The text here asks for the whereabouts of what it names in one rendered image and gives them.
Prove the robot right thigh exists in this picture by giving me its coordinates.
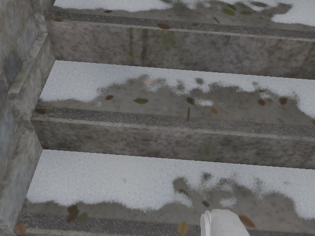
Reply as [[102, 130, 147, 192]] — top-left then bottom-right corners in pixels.
[[200, 208, 250, 236]]

